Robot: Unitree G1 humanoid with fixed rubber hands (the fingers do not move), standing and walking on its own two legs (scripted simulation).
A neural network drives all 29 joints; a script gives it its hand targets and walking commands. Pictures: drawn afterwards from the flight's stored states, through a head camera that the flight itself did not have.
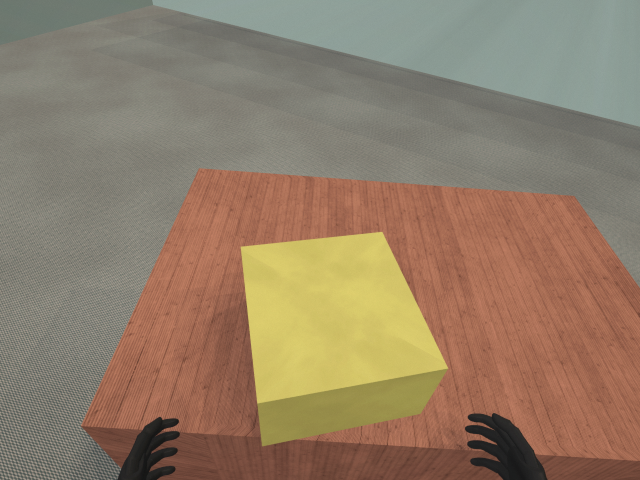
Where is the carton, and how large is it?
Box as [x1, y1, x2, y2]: [241, 232, 447, 445]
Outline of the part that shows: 382,232 241,247 262,445 420,413 447,369 441,354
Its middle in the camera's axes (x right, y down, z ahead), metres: +0.02 +0.14 +0.63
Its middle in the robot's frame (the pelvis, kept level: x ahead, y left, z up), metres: +0.38 -0.01 -0.06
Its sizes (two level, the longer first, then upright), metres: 0.266 0.249 0.147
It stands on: a pedestal, 0.65 m high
